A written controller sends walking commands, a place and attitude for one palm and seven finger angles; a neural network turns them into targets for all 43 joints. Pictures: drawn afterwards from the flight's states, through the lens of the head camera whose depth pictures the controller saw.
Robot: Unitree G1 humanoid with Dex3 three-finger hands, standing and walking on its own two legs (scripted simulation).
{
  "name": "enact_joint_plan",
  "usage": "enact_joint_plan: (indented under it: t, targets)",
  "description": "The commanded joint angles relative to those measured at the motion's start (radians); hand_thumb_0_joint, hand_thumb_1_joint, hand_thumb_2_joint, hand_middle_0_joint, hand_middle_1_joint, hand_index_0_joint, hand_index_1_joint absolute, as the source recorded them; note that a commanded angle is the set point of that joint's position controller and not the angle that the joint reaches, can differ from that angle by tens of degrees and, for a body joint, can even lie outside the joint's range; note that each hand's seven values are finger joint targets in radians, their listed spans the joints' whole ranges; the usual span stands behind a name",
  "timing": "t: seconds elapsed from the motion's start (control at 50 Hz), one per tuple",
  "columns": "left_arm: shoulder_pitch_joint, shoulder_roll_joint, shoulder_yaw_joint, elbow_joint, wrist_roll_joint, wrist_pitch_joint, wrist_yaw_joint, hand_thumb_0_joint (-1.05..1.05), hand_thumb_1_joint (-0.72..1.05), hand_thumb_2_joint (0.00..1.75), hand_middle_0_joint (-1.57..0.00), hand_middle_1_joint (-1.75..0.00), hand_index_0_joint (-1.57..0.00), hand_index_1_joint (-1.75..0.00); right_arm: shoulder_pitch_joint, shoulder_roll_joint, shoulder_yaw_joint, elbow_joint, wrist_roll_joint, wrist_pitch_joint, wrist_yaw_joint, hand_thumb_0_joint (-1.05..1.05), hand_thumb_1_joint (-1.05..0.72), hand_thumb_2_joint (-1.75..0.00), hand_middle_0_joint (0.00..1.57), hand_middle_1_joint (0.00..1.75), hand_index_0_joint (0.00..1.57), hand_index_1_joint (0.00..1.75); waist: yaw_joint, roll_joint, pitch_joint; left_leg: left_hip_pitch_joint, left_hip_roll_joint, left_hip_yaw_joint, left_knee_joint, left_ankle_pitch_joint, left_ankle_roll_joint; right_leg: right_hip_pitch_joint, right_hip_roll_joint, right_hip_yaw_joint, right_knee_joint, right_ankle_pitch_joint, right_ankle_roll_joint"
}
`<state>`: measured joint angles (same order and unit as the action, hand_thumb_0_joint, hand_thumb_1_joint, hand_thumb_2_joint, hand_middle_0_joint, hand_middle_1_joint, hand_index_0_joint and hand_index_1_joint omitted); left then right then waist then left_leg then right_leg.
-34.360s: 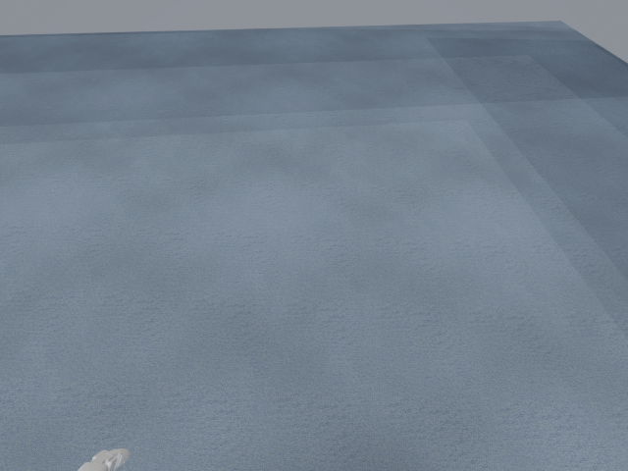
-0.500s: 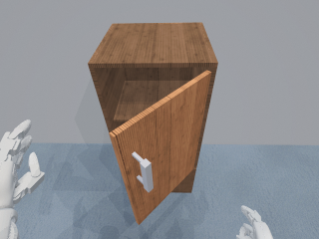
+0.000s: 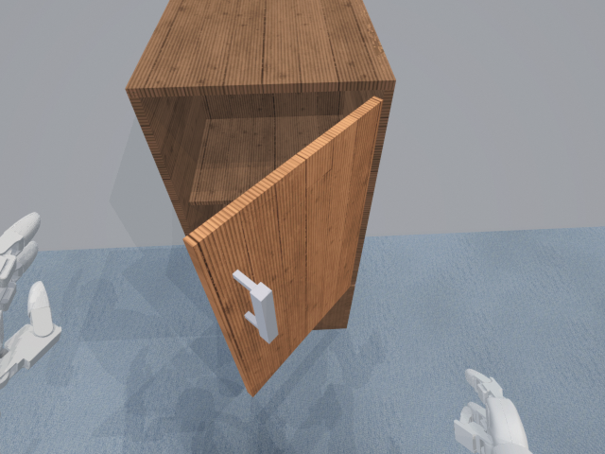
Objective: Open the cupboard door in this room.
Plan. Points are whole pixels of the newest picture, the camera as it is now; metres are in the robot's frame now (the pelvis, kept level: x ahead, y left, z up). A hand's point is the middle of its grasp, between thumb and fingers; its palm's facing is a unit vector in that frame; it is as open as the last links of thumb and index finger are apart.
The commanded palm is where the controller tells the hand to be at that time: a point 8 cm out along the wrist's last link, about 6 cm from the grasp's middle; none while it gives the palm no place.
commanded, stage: step back with the hand held close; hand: left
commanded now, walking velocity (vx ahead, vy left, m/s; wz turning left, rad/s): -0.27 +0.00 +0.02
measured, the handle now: (255, 307) +0.32 +0.10 -0.02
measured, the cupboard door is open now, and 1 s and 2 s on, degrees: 47 47 47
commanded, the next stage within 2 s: stop stepping back and stand still in 0.80 s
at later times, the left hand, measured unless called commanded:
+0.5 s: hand out of the picture +0.08 +0.30 +0.16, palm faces +0.46 -0.74 -0.48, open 7.4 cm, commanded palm +0.02 +0.33 +0.17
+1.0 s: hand out of the picture -0.04 +0.31 +0.16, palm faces +0.42 -0.81 -0.42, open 7.4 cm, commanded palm -0.07 +0.35 +0.17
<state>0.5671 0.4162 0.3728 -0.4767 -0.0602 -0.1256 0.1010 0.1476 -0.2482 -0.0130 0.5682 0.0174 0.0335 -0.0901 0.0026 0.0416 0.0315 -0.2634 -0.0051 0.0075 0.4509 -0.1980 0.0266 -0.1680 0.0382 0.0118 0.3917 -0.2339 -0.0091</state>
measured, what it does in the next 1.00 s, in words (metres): walks backwards: right foot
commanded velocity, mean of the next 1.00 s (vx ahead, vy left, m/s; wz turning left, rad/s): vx -0.26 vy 0.00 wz -0.03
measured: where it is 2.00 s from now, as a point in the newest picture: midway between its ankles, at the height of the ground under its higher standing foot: outside the picture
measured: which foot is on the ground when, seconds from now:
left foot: down 0.00-0.90, up 0.92-1.00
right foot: down 0.00-0.66, up 0.68-0.90, down 0.92-1.00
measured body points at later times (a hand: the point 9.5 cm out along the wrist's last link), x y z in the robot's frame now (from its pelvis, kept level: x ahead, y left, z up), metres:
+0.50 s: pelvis -0.10 +0.02 -0.01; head -0.06 +0.04 +0.43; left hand +0.05 +0.33 +0.18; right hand +0.10 -0.19 -0.10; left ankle +0.02 +0.10 -0.74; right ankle -0.09 -0.11 -0.74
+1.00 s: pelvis -0.21 +0.06 -0.02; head -0.21 +0.09 +0.43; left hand -0.06 +0.35 +0.18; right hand -0.02 -0.16 -0.09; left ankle -0.09 +0.11 -0.72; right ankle -0.31 -0.09 -0.74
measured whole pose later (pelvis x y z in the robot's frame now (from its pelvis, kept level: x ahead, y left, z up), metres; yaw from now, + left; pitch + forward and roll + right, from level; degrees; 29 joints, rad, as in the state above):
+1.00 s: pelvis -0.21 +0.06 -0.02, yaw -1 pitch +1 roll -3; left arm 0.57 0.44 0.40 -0.62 -0.05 -0.23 0.13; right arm 0.16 -0.18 0.01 0.67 -0.01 -0.08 -0.04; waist 0.07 -0.02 -0.02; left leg -0.61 -0.01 0.04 0.82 -0.29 -0.03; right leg -0.11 0.04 0.01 0.52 -0.42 0.01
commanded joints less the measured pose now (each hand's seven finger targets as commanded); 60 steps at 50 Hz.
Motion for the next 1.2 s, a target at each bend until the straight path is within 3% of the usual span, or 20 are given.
enact_joint_plan:
  t: [0.0, 0.3, 0.46, 0.52, 0.6, 0.62, 0.66, 0.72, 0.78, 0.84, 0.88, 0.92, 0.96, 1.0, 1.02, 1.04, 1.06, 1.08, 1.12, 1.18]
  targets:
    - [0.008, 0.204, 0.181, -0.215, -0.007, -0.063, 0.045, 0.00, 0.90, 0.90, -0.20, -0.30, -0.20, -0.30, -0.091, -0.091, -0.042, -0.178, -0.003, -0.044, -0.013, 0.00, -0.90, -0.90, 0.20, 0.30, 0.20, 0.30, 0.009, -0.011, -0.208, 0.140, 0.073, -0.040, 0.002, 0.412, 0.011, -0.002, -0.079, 0.019, 0.008, 0.432, 0.025]
    - [-0.058, 0.173, 0.198, -0.260, 0.053, -0.127, 0.054, 0.00, 0.90, 0.90, -0.20, -0.30, -0.20, -0.30, -0.072, -0.127, -0.048, -0.193, -0.017, -0.113, -0.007, 0.00, -0.90, -0.90, 0.20, 0.30, 0.20, 0.30, 0.013, 0.154, -0.076, -0.521, 0.206, -0.263, -0.302, -0.548, 0.104, 0.280, 0.039, -0.001, 0.306, 0.016, 0.026]
    - [-0.056, 0.180, 0.161, -0.296, 0.006, -0.154, 0.064, 0.00, 0.90, 0.90, -0.20, -0.30, -0.20, -0.30, -0.033, -0.095, -0.054, -0.121, -0.009, -0.147, 0.011, 0.00, -0.90, -0.90, 0.20, 0.30, 0.20, 0.30, -0.018, -0.132, -0.196, 0.138, 0.024, -0.041, 0.184, -0.053, -0.020, -0.287, -0.153, 0.187, -0.075, 0.028, -0.071]
    - [-0.080, 0.190, 0.155, -0.284, 0.012, -0.152, 0.078, 0.00, 0.90, 0.90, -0.20, -0.30, -0.20, -0.30, -0.035, -0.087, -0.054, -0.096, -0.015, -0.141, 0.001, 0.00, -0.90, -0.90, 0.20, 0.30, 0.20, 0.30, -0.032, -0.119, -0.155, 0.160, 0.007, -0.029, 0.259, -0.033, -0.027, -0.362, -0.207, 0.202, -0.091, 0.117, -0.089]
    - [-0.118, 0.229, 0.190, -0.297, 0.014, -0.154, 0.075, 0.00, 0.90, 0.90, -0.20, -0.30, -0.20, -0.30, -0.089, -0.101, -0.038, -0.121, -0.019, -0.148, -0.013, 0.00, -0.90, -0.90, 0.20, 0.30, 0.20, 0.30, -0.009, 0.097, -0.075, -0.001, 0.140, -0.188, -0.105, -0.070, 0.010, -0.255, 0.002, 0.040, 0.097, -0.055, 0.014]
    - [-0.143, 0.215, 0.185, -0.300, 0.026, -0.165, 0.069, 0.00, 0.90, 0.90, -0.20, -0.30, -0.20, -0.30, -0.123, -0.122, -0.041, -0.133, -0.022, -0.156, -0.017, 0.00, -0.90, -0.90, 0.20, 0.30, 0.20, 0.30, -0.006, 0.253, -0.042, -0.218, 0.231, -0.307, -0.279, -0.326, 0.051, -0.083, 0.066, 0.007, 0.271, -0.132, 0.026]
    - [-0.126, 0.218, 0.243, -0.240, 0.041, -0.165, 0.065, 0.00, 0.90, 0.90, -0.20, -0.30, -0.20, -0.30, -0.106, -0.120, -0.051, -0.121, -0.043, -0.168, -0.010, 0.00, -0.90, -0.90, 0.20, 0.30, 0.20, 0.30, 0.007, 0.271, -0.092, -0.496, 0.358, -0.444, -0.493, -0.695, 0.110, 0.169, 0.133, 0.006, 0.681, -0.212, 0.024]
    - [-0.095, 0.211, 0.227, -0.258, 0.017, -0.157, 0.058, 0.00, 0.90, 0.90, -0.20, -0.30, -0.20, -0.30, -0.096, -0.091, -0.062, -0.118, -0.034, -0.170, 0.020, 0.00, -0.90, -0.90, 0.20, 0.30, 0.20, 0.30, 0.027, 0.118, -0.167, -0.298, 0.289, -0.279, -0.364, -0.419, 0.080, 0.049, 0.096, -0.006, 0.664, -0.252, -0.003]
    - [-0.004, 0.180, 0.176, -0.302, -0.014, -0.128, 0.056, 0.00, 0.90, 0.90, -0.20, -0.30, -0.20, -0.30, -0.094, -0.075, -0.054, -0.116, -0.019, -0.171, 0.044, 0.00, -0.90, -0.90, 0.20, 0.30, 0.20, 0.30, 0.032, 0.171, -0.243, -0.112, 0.212, -0.120, -0.325, -0.282, 0.000, 0.003, 0.091, -0.096, 0.403, -0.349, -0.030]
    - [-0.026, 0.195, 0.167, -0.349, -0.031, -0.142, 0.051, 0.00, 0.90, 0.90, -0.20, -0.30, -0.20, -0.30, -0.056, -0.063, -0.047, -0.086, -0.025, -0.170, 0.054, 0.00, -0.90, -0.90, 0.20, 0.30, 0.20, 0.30, 0.023, 0.152, -0.258, 0.081, 0.153, -0.019, -0.163, -0.092, -0.087, -0.075, 0.011, -0.066, -0.050, -0.315, -0.066]
    - [-0.079, 0.255, 0.189, -0.346, -0.016, -0.164, 0.063, 0.00, 0.90, 0.90, -0.20, -0.30, -0.20, -0.30, -0.040, -0.058, -0.041, -0.047, -0.018, -0.154, 0.041, 0.00, -0.90, -0.90, 0.20, 0.30, 0.20, 0.30, -0.001, -0.211, -0.172, 0.147, 0.044, -0.020, 0.396, -0.064, -0.097, -0.419, -0.355, 0.392, -0.299, -0.174, -0.168]
    - [-0.147, 0.324, 0.264, -0.355, -0.004, -0.177, 0.087, 0.00, 0.90, 0.90, -0.20, -0.30, -0.20, -0.30, -0.056, -0.063, -0.022, -0.057, -0.051, -0.178, 0.035, 0.00, -0.90, -0.90, 0.20, 0.30, 0.20, 0.30, 0.007, -0.166, -0.127, -0.084, 0.007, -0.034, 0.629, -0.209, -0.085, -0.306, -0.416, 0.274, -0.183, 0.278, -0.217]
    - [-0.188, 0.220, 0.162, -0.287, 0.008, -0.123, 0.055, 0.00, 0.90, 0.90, -0.20, -0.30, -0.20, -0.30, -0.041, -0.067, -0.033, -0.084, -0.011, -0.178, 0.010, 0.00, -0.90, -0.90, 0.20, 0.30, 0.20, 0.30, -0.023, -0.287, -0.109, -0.042, 0.041, -0.058, 0.396, -0.106, -0.044, -0.174, -0.251, 0.102, 0.003, 0.340, -0.130]
    - [-0.224, 0.193, 0.152, -0.234, 0.002, -0.089, 0.053, 0.00, 0.90, 0.90, -0.20, -0.30, -0.20, -0.30, -0.044, -0.089, -0.018, -0.063, -0.009, -0.181, -0.016, 0.00, -0.90, -0.90, 0.20, 0.30, 0.20, 0.30, -0.043, 0.031, -0.051, 0.154, 0.040, -0.071, 0.041, 0.113, -0.017, -0.268, -0.129, 0.000, 0.208, 0.155, -0.024]
    - [-0.242, 0.183, 0.135, -0.225, 0.003, -0.085, 0.049, 0.00, 0.90, 0.90, -0.20, -0.30, -0.20, -0.30, -0.062, -0.111, -0.020, -0.075, -0.015, -0.204, -0.019, 0.00, -0.90, -0.90, 0.20, 0.30, 0.20, 0.30, -0.024, 0.293, -0.037, 0.139, 0.179, -0.253, -0.126, 0.133, 0.014, -0.284, -0.036, -0.050, 0.367, -0.147, 0.019]
    - [-0.295, 0.192, 0.133, -0.243, 0.010, -0.103, 0.061, 0.00, 0.90, 0.90, -0.20, -0.30, -0.20, -0.30, -0.033, -0.089, -0.007, -0.064, -0.027, -0.232, -0.013, 0.00, -0.90, -0.90, 0.20, 0.30, 0.20, 0.30, -0.020, 0.379, -0.035, 0.063, 0.280, -0.439, -0.256, -0.006, 0.041, -0.261, -0.003, 0.030, 0.497, -0.366, 0.013]
    - [-0.351, 0.205, 0.138, -0.227, 0.024, -0.118, 0.072, 0.00, 0.90, 0.90, -0.20, -0.30, -0.20, -0.30, -0.018, -0.084, -0.004, -0.054, -0.026, -0.250, -0.007, 0.00, -0.90, -0.90, 0.20, 0.30, 0.20, 0.30, -0.024, 0.261, -0.008, -0.049, 0.304, -0.493, -0.333, -0.325, 0.076, -0.201, 0.006, 0.079, 0.539, -0.347, 0.011]
    - [-0.275, 0.203, 0.156, -0.172, 0.023, -0.113, 0.075, 0.00, 0.90, 0.90, -0.20, -0.30, -0.20, -0.30, -0.017, -0.062, 0.000, -0.052, -0.028, -0.257, -0.003, 0.00, -0.90, -0.90, 0.20, 0.30, 0.20, 0.30, -0.013, 0.128, -0.041, -0.046, 0.282, -0.476, -0.387, -0.457, 0.017, -0.186, 0.000, 0.054, 0.532, -0.288, 0.004]
    - [-0.147, 0.237, 0.187, -0.284, 0.008, -0.109, 0.070, 0.00, 0.90, 0.90, -0.20, -0.30, -0.20, -0.30, -0.037, -0.074, -0.015, -0.078, -0.036, -0.252, 0.015, 0.00, -0.90, -0.90, 0.20, 0.30, 0.20, 0.30, 0.010, 0.103, -0.153, -0.050, 0.247, -0.418, -0.449, -0.532, -0.105, -0.084, 0.044, 0.012, 0.526, -0.253, -0.003]
    - [0.063, 0.178, 0.162, -0.396, 0.012, -0.095, 0.065, 0.00, 0.90, 0.90, -0.20, -0.30, -0.20, -0.30, -0.068, -0.068, -0.020, -0.117, -0.039, -0.231, 0.040, 0.00, -0.90, -0.90, 0.20, 0.30, 0.20, 0.30, 0.031, 0.249, -0.179, -0.157, 0.164, -0.162, -0.462, -0.496, -0.133, 0.091, 0.087, -0.103, 0.443, -0.241, -0.017]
